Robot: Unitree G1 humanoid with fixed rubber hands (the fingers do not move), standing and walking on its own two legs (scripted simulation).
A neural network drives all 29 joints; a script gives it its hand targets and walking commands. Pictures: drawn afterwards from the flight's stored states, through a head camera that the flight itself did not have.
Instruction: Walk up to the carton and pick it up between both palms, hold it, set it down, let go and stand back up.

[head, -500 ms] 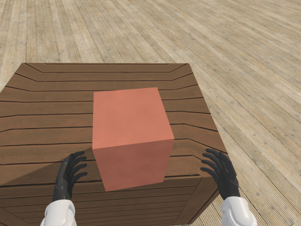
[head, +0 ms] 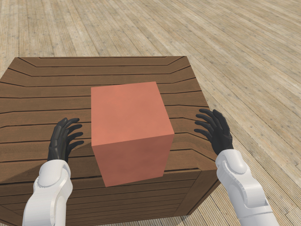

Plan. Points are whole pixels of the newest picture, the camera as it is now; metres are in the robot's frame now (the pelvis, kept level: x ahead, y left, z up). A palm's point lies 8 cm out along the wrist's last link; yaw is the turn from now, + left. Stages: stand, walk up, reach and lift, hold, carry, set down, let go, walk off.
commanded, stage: reach and lift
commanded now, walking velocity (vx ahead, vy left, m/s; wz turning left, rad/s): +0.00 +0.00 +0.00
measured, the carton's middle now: (129, 135) +0.35 +0.07 +0.02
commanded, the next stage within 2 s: none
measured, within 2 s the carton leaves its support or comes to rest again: neither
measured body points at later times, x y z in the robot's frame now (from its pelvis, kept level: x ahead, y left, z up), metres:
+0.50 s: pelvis -0.01 +0.00 +0.00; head -0.03 +0.01 +0.45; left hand +0.30 +0.22 +0.15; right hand +0.37 -0.15 +0.16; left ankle +0.05 +0.17 -0.75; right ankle -0.03 -0.11 -0.75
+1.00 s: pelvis +0.00 +0.00 +0.00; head -0.01 +0.02 +0.45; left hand +0.33 +0.23 +0.14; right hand +0.40 -0.12 +0.15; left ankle +0.05 +0.17 -0.75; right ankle -0.03 -0.11 -0.75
